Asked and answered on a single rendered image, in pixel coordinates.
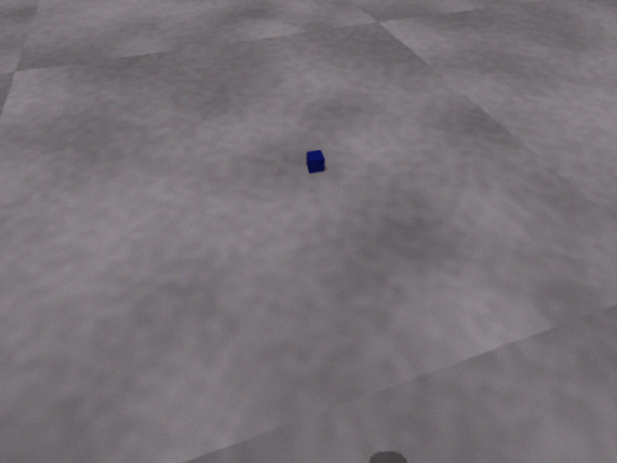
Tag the cube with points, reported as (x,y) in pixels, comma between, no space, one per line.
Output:
(315,161)

